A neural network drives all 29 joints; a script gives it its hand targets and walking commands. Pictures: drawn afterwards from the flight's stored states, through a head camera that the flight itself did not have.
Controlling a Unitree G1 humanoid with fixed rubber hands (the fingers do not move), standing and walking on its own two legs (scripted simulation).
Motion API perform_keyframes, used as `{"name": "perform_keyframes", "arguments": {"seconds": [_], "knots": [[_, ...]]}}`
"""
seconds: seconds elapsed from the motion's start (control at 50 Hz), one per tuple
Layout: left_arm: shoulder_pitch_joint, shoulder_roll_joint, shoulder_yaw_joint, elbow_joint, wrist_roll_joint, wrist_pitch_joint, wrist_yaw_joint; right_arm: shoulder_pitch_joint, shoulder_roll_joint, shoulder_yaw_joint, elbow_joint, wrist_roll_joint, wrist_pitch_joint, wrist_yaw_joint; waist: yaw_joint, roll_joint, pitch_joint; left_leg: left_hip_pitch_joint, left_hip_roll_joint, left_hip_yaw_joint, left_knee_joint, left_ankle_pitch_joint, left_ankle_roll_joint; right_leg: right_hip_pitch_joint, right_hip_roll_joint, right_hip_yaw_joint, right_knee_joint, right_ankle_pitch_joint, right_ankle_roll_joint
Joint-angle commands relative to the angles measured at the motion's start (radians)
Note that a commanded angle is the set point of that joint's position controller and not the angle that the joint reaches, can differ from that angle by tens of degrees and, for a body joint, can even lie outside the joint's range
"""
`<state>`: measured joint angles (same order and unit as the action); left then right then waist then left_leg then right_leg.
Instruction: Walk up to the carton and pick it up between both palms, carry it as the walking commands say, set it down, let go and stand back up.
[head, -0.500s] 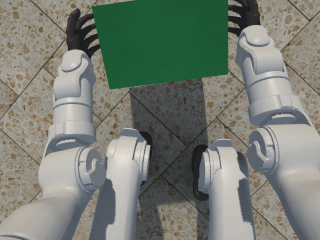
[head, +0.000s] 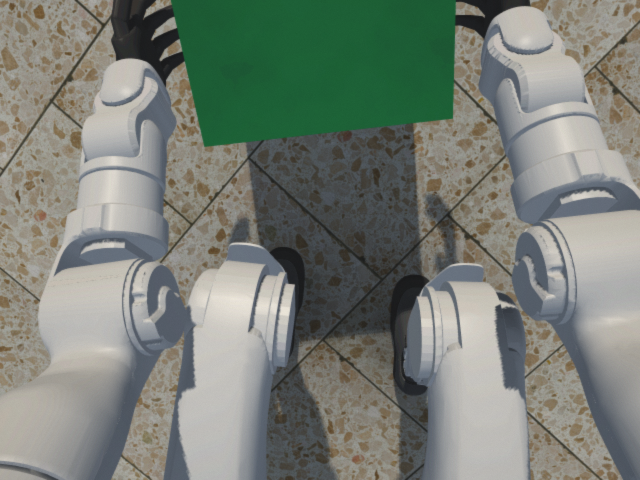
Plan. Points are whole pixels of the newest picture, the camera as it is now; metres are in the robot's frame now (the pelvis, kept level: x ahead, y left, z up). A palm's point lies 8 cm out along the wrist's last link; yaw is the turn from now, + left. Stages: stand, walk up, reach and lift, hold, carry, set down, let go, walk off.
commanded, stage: set down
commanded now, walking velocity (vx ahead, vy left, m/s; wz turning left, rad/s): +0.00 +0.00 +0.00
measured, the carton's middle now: (319, 53) +0.54 +0.07 -0.25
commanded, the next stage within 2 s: none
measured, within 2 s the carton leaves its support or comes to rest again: rests again in 1.78 s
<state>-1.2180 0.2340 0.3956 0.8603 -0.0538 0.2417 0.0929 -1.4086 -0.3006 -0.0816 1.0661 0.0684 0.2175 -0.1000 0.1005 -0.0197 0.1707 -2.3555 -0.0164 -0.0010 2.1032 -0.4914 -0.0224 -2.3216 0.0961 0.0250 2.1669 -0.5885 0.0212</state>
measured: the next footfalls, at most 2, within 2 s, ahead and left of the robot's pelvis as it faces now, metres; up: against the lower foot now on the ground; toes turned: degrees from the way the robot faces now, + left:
none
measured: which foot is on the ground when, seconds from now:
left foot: down 0.00-1.00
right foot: down 0.00-1.00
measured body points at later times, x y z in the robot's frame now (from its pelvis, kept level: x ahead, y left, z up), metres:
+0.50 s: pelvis +0.00 +0.00 -0.01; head +0.35 +0.00 +0.27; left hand +0.50 +0.25 -0.16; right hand +0.57 -0.11 -0.17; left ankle +0.13 +0.12 -0.34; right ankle +0.10 -0.11 -0.34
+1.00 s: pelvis +0.00 +0.00 -0.01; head +0.36 +0.00 +0.26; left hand +0.51 +0.25 -0.17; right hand +0.58 -0.11 -0.17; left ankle +0.13 +0.12 -0.34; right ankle +0.10 -0.11 -0.34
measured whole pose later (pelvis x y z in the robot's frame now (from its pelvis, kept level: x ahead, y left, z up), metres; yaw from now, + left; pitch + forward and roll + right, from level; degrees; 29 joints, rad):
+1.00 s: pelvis +0.00 +0.00 -0.01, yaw +1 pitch +40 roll +2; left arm -1.27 0.26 0.47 0.95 -0.02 0.17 0.02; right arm -1.45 -0.27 -0.21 1.09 -0.05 0.16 -0.03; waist 0.09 -0.01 0.25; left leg -2.32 -0.02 0.00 2.14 -0.52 -0.03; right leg -2.29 0.09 0.02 2.22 -0.62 0.01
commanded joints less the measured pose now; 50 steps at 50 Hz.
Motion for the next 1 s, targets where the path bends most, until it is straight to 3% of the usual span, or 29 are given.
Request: {"name": "perform_keyframes", "arguments": {"seconds": [0.0, 0.26, 0.98], "knots": [[-0.697, -0.818, -0.416, -0.158, -0.119, -0.056, -0.293, -0.504, 0.890, 0.239, -0.190, 0.082, -0.066, 0.247, 0.034, -0.084, -1.156, 0.660, -0.061, 0.076, -0.104, 0.376, -0.017, 0.495, 0.038, -0.072, -0.167, 0.300, -0.031], [-0.688, -0.778, -0.344, -0.045, -0.085, -0.049, -0.303, -0.492, 0.826, 0.173, -0.093, 0.033, -0.057, 0.258, 0.015, -0.086, -0.967, 0.567, -0.057, 0.068, -0.107, 0.241, -0.013, 0.434, 0.024, -0.065, -0.169, 0.186, -0.039], [-0.512, -0.691, -0.245, 0.081, -0.012, -0.051, -0.314, -0.307, 0.736, 0.082, 0.030, -0.093, -0.045, 0.263, -0.009, -0.085, -0.743, 0.470, -0.059, 0.048, -0.084, 0.216, -0.011, 0.358, 0.010, -0.039, -0.163, 0.187, -0.039]]}}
